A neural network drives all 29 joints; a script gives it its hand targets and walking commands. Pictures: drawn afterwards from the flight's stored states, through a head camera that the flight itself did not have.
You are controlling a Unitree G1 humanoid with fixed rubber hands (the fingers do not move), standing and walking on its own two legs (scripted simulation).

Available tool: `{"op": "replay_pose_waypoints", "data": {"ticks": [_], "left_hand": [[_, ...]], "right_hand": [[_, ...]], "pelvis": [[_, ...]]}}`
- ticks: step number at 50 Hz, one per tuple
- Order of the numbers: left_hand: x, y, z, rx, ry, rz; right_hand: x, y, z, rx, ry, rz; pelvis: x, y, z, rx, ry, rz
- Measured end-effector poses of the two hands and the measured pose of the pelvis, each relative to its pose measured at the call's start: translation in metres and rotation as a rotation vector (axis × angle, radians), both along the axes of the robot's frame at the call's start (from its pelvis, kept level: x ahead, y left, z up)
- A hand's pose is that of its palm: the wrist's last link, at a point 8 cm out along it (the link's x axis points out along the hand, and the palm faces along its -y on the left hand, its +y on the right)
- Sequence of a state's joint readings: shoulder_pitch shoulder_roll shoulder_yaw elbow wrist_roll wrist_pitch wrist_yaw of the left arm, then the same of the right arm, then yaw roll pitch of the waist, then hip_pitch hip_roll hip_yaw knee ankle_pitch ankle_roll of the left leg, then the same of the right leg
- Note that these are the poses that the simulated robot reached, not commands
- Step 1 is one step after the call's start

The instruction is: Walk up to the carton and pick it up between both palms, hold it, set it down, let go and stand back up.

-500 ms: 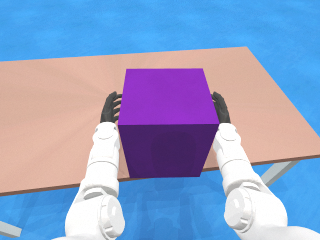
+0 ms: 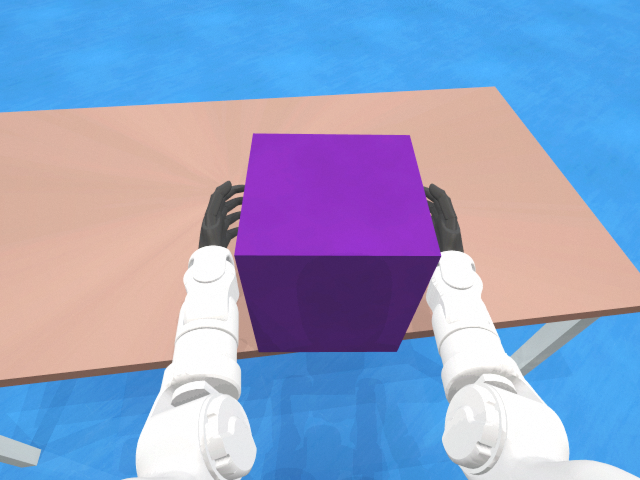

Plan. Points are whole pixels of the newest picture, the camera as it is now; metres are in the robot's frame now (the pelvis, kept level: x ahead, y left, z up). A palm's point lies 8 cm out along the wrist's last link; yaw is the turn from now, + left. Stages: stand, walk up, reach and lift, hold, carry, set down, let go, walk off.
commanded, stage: set down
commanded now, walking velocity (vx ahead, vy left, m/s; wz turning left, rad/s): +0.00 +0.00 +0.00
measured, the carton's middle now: (329, 250) +0.39 +0.03 +0.03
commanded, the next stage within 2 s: none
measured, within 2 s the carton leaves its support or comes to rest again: neither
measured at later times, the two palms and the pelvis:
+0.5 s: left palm (217, 242) +0.38 +0.18 +0.06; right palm (444, 245) +0.39 -0.13 +0.06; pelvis +0.00 +0.00 +0.00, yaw -1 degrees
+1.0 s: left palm (189, 235) +0.39 +0.22 +0.06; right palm (484, 224) +0.42 -0.18 +0.07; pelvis -0.01 -0.01 -0.02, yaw -1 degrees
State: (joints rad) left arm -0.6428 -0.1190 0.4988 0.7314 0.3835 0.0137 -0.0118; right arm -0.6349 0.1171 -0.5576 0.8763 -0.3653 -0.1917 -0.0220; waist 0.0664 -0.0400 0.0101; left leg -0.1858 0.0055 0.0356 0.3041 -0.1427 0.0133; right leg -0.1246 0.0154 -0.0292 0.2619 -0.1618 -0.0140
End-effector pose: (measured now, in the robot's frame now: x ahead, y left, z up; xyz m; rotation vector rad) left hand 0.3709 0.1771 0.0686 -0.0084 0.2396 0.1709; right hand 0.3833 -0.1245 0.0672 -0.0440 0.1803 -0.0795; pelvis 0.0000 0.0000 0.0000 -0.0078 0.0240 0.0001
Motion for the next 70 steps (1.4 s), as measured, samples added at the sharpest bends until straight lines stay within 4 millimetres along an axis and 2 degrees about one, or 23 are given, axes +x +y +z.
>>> {"op": "replay_pose_waypoints", "data": {"ticks": [23,30,34,39,44,49,54,61,70], "left_hand": [[0.002,0.0,-0.003,0.035,0.009,-0.011],[0.017,0.001,-0.019,0.036,0.047,0.003],[0.024,0.004,-0.025,0.022,0.049,0.011],[0.023,0.014,-0.026,0.013,0.048,0.021],[0.018,0.029,-0.025,0.007,0.041,0.035],[0.015,0.042,-0.012,0.007,0.019,0.042],[0.02,0.041,0.013,0.01,-0.001,0.015],[0.028,0.031,0.046,0.005,-0.007,-0.006],[0.028,0.03,0.074,0.003,0.026,-0.001]], "right_hand": [[0.001,-0.001,-0.001,-0.012,-0.003,0.019],[0.011,-0.003,-0.022,0.006,0.117,0.039],[0.02,-0.004,-0.027,0.023,0.131,0.026],[0.03,-0.014,-0.022,0.025,0.113,0.02],[0.033,-0.035,-0.013,0.019,0.1,0.005],[0.034,-0.056,0.001,0.034,0.088,0.0],[0.034,-0.065,0.021,0.047,0.079,0.019],[0.035,-0.059,0.045,0.055,0.083,0.038],[0.036,-0.045,0.073,0.069,0.081,0.031]], "pelvis": [[-0.001,-0.002,0.0,0.002,-0.023,-0.014],[-0.004,-0.001,-0.006,-0.011,0.096,-0.028],[-0.006,0.001,-0.011,-0.021,0.165,-0.03],[-0.006,0.002,-0.016,-0.029,0.201,-0.029],[-0.008,-0.001,-0.017,-0.027,0.207,-0.026],[-0.012,-0.005,-0.017,-0.022,0.212,-0.021],[-0.017,-0.01,-0.015,-0.013,0.208,-0.019],[-0.023,-0.017,-0.012,0.001,0.181,-0.019],[-0.023,-0.021,-0.008,0.001,0.119,-0.014]]}}
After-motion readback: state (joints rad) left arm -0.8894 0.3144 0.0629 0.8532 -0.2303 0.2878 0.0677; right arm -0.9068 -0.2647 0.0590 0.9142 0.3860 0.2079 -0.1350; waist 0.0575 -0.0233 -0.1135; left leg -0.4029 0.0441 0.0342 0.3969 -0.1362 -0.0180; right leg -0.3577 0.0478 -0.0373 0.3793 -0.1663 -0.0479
